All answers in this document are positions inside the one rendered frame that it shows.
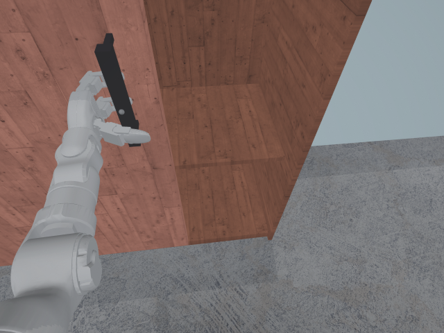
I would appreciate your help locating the left robot forearm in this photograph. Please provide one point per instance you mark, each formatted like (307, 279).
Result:
(73, 192)

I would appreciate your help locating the handle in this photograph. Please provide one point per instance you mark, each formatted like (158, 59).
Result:
(109, 65)

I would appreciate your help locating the wardrobe door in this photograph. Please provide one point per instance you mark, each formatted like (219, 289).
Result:
(46, 47)

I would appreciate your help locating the left robot hand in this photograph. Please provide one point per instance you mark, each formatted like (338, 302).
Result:
(83, 111)

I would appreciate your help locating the robot left upper arm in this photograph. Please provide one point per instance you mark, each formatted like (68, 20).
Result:
(51, 276)

